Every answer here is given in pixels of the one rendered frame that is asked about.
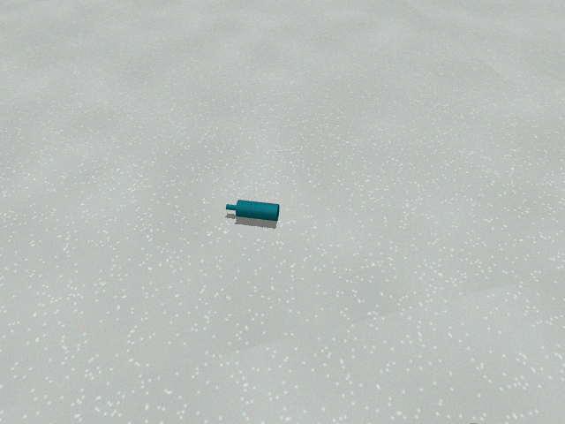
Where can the bottle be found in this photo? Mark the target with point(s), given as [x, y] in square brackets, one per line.
[257, 210]

